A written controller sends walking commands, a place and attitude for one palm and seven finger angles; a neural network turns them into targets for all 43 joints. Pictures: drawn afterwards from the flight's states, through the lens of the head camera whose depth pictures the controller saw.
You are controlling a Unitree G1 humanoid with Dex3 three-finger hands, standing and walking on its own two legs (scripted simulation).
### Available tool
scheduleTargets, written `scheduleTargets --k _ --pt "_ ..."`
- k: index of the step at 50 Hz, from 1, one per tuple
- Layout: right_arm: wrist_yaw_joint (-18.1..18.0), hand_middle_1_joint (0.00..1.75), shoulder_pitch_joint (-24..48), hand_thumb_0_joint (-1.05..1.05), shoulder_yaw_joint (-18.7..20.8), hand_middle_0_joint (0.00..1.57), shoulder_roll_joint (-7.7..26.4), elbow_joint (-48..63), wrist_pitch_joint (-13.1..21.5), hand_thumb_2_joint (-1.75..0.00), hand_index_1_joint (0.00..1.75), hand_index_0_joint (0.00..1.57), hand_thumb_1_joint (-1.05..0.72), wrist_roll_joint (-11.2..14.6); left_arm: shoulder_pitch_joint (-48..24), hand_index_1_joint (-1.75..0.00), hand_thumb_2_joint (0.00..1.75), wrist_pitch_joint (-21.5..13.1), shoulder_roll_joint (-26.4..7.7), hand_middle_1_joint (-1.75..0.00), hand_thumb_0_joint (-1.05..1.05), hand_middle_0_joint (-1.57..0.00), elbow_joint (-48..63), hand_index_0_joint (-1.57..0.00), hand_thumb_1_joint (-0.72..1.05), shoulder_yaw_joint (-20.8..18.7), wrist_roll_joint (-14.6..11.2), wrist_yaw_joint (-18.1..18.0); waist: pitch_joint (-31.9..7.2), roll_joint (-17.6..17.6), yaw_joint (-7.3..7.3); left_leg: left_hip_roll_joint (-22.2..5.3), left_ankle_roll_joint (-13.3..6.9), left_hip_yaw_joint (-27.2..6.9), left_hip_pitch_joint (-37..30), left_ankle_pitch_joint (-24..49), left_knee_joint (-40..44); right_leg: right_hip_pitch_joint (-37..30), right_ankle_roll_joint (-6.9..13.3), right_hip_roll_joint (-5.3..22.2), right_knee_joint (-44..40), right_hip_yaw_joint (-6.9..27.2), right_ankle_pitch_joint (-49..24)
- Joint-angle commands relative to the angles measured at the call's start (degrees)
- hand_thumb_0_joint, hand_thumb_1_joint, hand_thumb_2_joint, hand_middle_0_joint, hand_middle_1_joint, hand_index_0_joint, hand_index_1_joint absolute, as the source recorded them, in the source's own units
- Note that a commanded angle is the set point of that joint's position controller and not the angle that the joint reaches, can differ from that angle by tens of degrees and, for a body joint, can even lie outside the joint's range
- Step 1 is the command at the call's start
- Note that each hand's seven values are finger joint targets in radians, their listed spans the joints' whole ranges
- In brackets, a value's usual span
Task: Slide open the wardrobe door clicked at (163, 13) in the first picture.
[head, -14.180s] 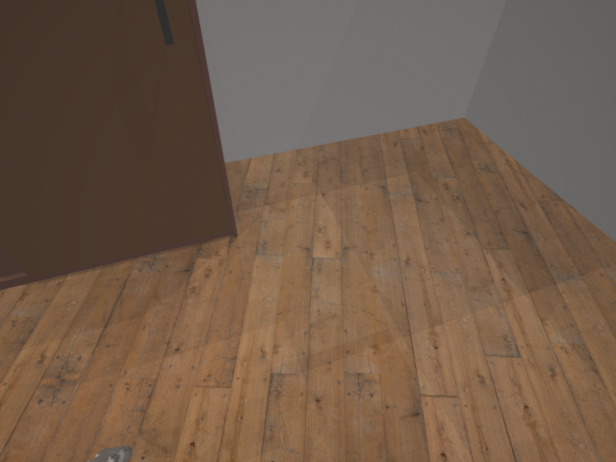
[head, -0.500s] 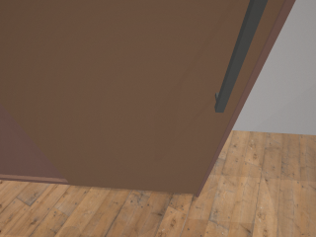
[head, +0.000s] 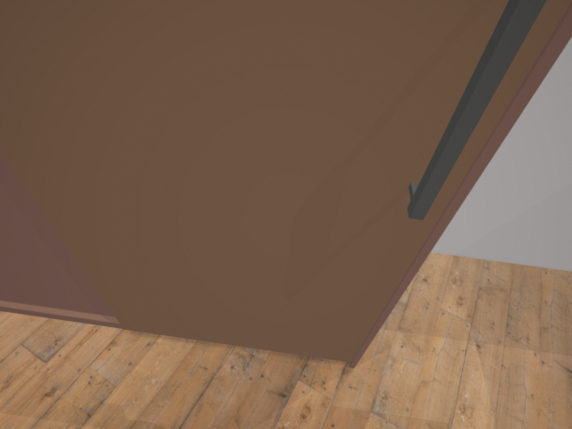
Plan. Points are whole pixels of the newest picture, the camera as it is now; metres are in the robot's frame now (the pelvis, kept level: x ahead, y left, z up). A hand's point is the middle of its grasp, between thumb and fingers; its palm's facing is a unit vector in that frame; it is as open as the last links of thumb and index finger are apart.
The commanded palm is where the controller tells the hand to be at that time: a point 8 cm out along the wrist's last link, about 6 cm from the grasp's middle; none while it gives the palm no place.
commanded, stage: look again from close up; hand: right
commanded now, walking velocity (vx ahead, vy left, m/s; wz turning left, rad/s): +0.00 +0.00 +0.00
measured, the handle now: (458, 114) +0.44 -0.16 +0.25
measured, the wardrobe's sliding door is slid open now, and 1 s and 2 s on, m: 0.00 0.00 0.00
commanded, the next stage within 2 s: raise the hand with hooked fingers in 0.38 s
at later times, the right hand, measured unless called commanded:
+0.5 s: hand out of the picture -0.01 -0.14 -0.17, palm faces +0.01 +0.98 -0.19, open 7.4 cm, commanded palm +0.10 -0.20 -0.06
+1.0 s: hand out of the picture +0.11 -0.19 +0.01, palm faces +0.24 +0.97 -0.04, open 9.1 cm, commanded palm +0.12 -0.24 +0.04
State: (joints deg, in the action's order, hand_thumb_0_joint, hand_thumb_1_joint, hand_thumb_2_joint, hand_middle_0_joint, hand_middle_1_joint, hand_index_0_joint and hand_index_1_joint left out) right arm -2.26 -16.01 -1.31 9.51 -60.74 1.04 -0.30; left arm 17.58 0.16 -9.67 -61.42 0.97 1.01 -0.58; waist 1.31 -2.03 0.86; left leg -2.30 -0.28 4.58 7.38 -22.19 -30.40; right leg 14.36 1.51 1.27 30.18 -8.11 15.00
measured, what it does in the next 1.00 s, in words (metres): shifts its weight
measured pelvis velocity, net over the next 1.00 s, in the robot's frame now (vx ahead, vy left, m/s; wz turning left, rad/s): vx -0.04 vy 0.03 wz -0.04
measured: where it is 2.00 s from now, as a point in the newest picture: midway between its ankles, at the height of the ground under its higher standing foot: outside the picture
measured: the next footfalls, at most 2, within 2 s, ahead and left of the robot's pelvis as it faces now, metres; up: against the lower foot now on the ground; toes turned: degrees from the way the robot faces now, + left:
none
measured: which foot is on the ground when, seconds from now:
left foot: down 0.00-1.00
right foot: down 0.00-1.00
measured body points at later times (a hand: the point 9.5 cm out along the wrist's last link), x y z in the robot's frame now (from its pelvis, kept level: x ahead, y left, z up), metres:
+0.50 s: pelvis +0.01 +0.02 +0.00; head +0.02 +0.02 +0.45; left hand +0.03 +0.25 -0.15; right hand -0.01 -0.20 -0.15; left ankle -0.06 +0.11 -0.73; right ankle +0.02 -0.10 -0.73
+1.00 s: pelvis -0.04 +0.03 -0.03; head -0.04 +0.03 +0.42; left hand +0.18 +0.28 -0.07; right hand +0.10 -0.24 +0.02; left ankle -0.06 +0.11 -0.73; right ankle +0.01 -0.10 -0.73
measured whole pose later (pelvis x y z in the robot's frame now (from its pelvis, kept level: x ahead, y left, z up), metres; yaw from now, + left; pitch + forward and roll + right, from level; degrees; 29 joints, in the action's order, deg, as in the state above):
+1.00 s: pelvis -0.04 +0.03 -0.03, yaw -2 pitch +3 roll +0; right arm 11.6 -30.6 11.9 12.2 -1.3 22.5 15.6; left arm 11.2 -12.4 -15.4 -31.9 -2.6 -1.8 -4.6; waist -4.0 1.1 -2.5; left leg -0.1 -3.5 8.4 22.4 -27.1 -46.2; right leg 30.9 -0.9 4.1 45.6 -2.5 17.6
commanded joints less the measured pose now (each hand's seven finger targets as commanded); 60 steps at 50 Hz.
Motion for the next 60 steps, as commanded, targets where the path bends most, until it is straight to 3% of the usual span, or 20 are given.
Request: scheduleTargets --k 1,8,23,24,25,26,27,28,30,32,35,36,38,41,45,47,50,54,56,60 --pt "-0.4 0.30 -3.6 0.00 1.2 0.20 6.3 1.8 0.4 -0.90 0.30 0.20 -0.90 -0.3 1.7 -0.30 0.90 -1.5 -5.2 -0.30 0.00 -0.20 2.3 -0.20 0.90 -1.0 -0.1 -0.4 3.5 4.3 -0.84 -4.0 -2.1 -4.8 5.3 11.9 7.0 -1.8 0.9 5.0 -6.2 7.2 -10.1" --pt "-0.4 0.30 -4.5 0.00 1.3 0.20 6.6 0.9 0.5 -0.90 0.30 0.20 -0.90 -0.2 1.0 -0.30 0.90 -1.6 -5.1 -0.30 0.00 -0.20 0.9 -0.20 0.90 -1.0 -0.2 -0.7 0.3 2.8 -1.06 -4.6 -1.9 -5.3 3.5 18.6 7.1 -5.0 0.6 5.3 -5.5 6.1 -14.0" --pt "-0.3 0.30 -5.8 0.00 1.2 0.20 6.1 -1.5 0.6 -0.90 0.30 0.20 -0.90 -0.5 -1.2 -0.30 0.90 -1.3 -4.9 -0.30 0.00 -0.20 -0.5 -0.20 0.90 -1.1 -0.5 -1.2 1.7 3.2 -1.08 -5.0 -1.6 -5.7 3.1 24.7 9.6 -6.4 0.0 5.8 -5.9 5.3 -14.2" --pt "-2.5 0.30 -10.0 0.00 1.5 0.20 5.8 -2.2 1.5 -0.90 0.30 0.20 -0.90 -1.4 -5.8 -0.30 0.90 -1.7 -6.1 -0.30 0.00 -0.20 3.7 -0.20 0.90 -1.6 -0.8 -0.8 5.4 5.8 -2.42 -8.6 2.1 -11.7 6.3 49.9 11.2 0.4 -1.4 5.6 8.1 3.6 -12.5" --pt "-1.7 0.32 32.8 0.00 6.1 0.20 17.9 87.1 13.9 -0.89 0.32 0.20 -0.88 10.5 -2.8 -0.30 0.90 -10.2 -15.0 -0.30 0.00 -0.20 22.1 -0.20 0.90 -2.7 -3.6 -3.4 -22.1 -4.5 4.60 -3.1 -1.6 -5.4 1.4 43.5 3.8 -14.6 1.5 -0.4 -2.5 5.1 -20.4" --pt "-5.0 0.33 25.1 0.00 10.9 0.20 22.0 83.6 12.4 -0.88 0.33 0.20 -0.85 7.2 -9.0 -0.30 0.90 -13.7 -9.3 -0.30 0.00 -0.20 19.8 -0.20 0.90 -0.9 -4.0 -6.4 -17.6 -13.0 0.79 0.1 -1.8 -5.1 5.2 30.5 2.5 -20.2 1.0 1.1 -3.0 3.9 -26.0" --pt "-6.5 0.34 8.3 0.00 5.4 0.21 12.0 72.4 10.1 -0.87 0.34 0.21 -0.83 6.0 -4.6 -0.30 0.90 -15.8 -11.3 -0.30 0.00 -0.20 17.9 -0.20 0.90 -2.6 -1.6 -6.2 -20.0 -16.3 0.15 0.6 -1.9 -2.1 5.2 19.8 0.9 -19.0 0.0 2.2 -4.4 5.9 -27.6" --pt "-6.4 0.36 -10.0 0.00 -0.7 0.21 -0.7 56.6 3.5 -0.86 0.36 0.21 -0.81 7.3 -3.8 -0.30 0.90 -16.3 -7.8 -0.30 0.00 -0.20 16.9 -0.20 0.90 -2.3 -4.1 -5.2 -11.7 -9.1 1.11 1.1 -1.3 -0.7 8.7 17.9 -0.8 -14.6 1.3 2.5 -4.1 7.2 -27.3" --pt "-4.3 0.39 -1.6 0.00 1.4 0.21 3.0 73.9 5.6 -0.84 0.39 0.21 -0.76 9.3 -6.5 -0.30 0.90 -17.1 -11.1 -0.30 0.00 -0.20 22.4 -0.20 0.90 -3.6 -4.2 -5.4 -10.3 -3.9 1.45 1.0 -0.4 0.2 10.8 20.3 1.7 -10.7 0.9 1.4 -0.4 6.8 -21.1" --pt "-2.6 0.42 -4.9 0.00 3.1 0.21 2.5 68.2 9.8 -0.82 0.42 0.21 -0.71 8.5 -5.3 -0.30 0.90 -17.6 -11.6 -0.30 0.00 -0.20 24.7 -0.20 0.90 -4.1 -2.3 -5.5 -7.4 10.7 2.72 1.8 0.6 0.5 15.9 19.6 1.4 -3.9 0.7 -0.5 3.3 7.1 -15.7" --pt "6.5 0.47 -20.7 0.00 7.7 0.22 -1.1 49.6 18.7 -0.79 0.47 0.22 -0.64 12.2 -9.2 -0.30 0.90 -16.2 -11.4 -0.30 0.00 -0.20 26.3 -0.20 0.90 -5.4 -1.8 -3.7 1.0 27.3 -2.02 1.2 2.6 -0.3 21.6 17.6 -3.4 13.8 -1.3 -0.7 6.9 8.3 -5.4" --pt "10.8 0.48 -25.7 0.00 11.5 0.22 1.6 47.9 21.3 -0.78 0.48 0.22 -0.62 13.8 -10.4 -0.30 0.90 -15.7 -11.6 -0.30 0.00 -0.20 27.6 -0.20 0.90 -5.8 -2.6 -2.7 1.1 24.8 -4.94 0.6 2.0 -1.8 19.3 20.4 -4.6 15.7 -1.7 -1.0 7.4 7.3 -5.5" --pt "20.0 0.51 -22.5 0.00 16.0 0.22 6.6 48.6 24.1 -0.76 0.51 0.22 -0.57 18.1 -12.3 -0.30 0.90 -15.5 -13.2 -0.30 0.00 -0.20 32.4 -0.20 0.90 -5.9 -3.3 -2.0 -5.7 19.7 -4.57 -1.5 2.0 -5.6 13.9 26.4 -6.5 16.4 -2.3 -2.5 10.1 6.0 -5.8" --pt "22.3 0.55 -16.3 0.00 21.5 0.23 14.4 59.0 20.0 -0.73 0.55 0.23 -0.50 17.6 -14.0 -0.30 0.90 -13.7 -12.4 -0.30 0.00 -0.20 37.0 -0.20 0.90 -5.5 -4.0 -2.3 -11.1 0.2 -6.71 -2.6 1.6 -8.0 11.6 22.5 -5.7 13.7 -1.4 -3.3 10.8 3.6 -5.8" --pt "15.2 0.62 -0.5 0.00 21.9 0.24 14.1 80.4 24.4 -0.69 0.62 0.24 -0.41 17.9 -10.6 -0.30 0.90 -13.5 -9.0 -0.30 0.00 -0.20 39.1 -0.20 0.90 -4.7 -2.8 -4.0 -14.7 -3.9 -2.34 -0.7 1.4 -8.1 16.8 11.4 -3.9 7.6 -0.1 -1.4 11.4 5.1 -4.0" --pt "12.2 0.64 6.7 0.00 18.9 0.24 13.1 86.1 29.8 -0.67 0.64 0.24 -0.36 17.2 -8.2 -0.30 0.90 -14.6 -9.1 -0.30 0.00 -0.20 36.8 -0.20 0.90 -4.2 -2.4 -4.5 -12.8 -2.4 0.58 0.6 0.7 -7.9 20.3 6.2 -3.2 6.5 0.4 -0.4 12.2 6.7 -2.6" --pt "14.3 0.69 8.6 0.00 12.5 0.24 10.4 83.6 34.7 -0.64 0.69 0.24 -0.29 17.4 -7.8 -0.30 0.90 -17.5 -10.4 -0.30 0.00 -0.20 33.9 -0.20 0.90 -3.1 -2.8 -4.8 -7.3 -4.8 2.92 1.4 -0.3 -7.1 24.2 -1.2 -1.6 5.8 0.7 0.3 12.2 8.0 0.8" --pt "21.9 0.75 9.3 0.00 11.1 0.25 13.9 71.6 26.7 -0.60 0.75 0.25 -0.20 18.2 -8.7 -0.30 0.90 -19.0 -12.8 -0.30 0.00 -0.20 32.6 -0.20 0.90 -2.4 -4.3 -5.9 -3.6 -0.1 3.07 0.7 1.0 -9.5 22.8 -5.7 2.7 8.1 0.8 0.2 10.2 9.1 4.7" --pt "23.8 0.78 7.1 0.00 15.7 0.25 17.3 63.2 18.4 -0.58 0.78 0.25 -0.15 18.5 -9.4 -0.30 0.90 -18.4 -13.2 -0.30 0.00 -0.20 32.6 -0.20 0.90 -2.3 -5.0 -6.4 -1.9 1.9 0.65 0.0 1.4 -10.4 21.0 -7.8 4.6 10.1 0.5 0.1 8.8 9.2 5.3" --pt "22.7 0.84 6.0 0.00 25.3 0.26 21.5 66.4 7.1 -0.54 0.84 0.26 -0.06 22.5 -13.0 -0.30 0.90 -17.6 -11.8 -0.30 0.00 -0.20 36.4 -0.20 0.90 -1.4 -4.9 -6.7 -9.4 6.5 -4.48 -1.3 1.7 -8.3 12.0 -1.9 4.8 7.6 0.3 -0.4 5.1 9.7 0.5"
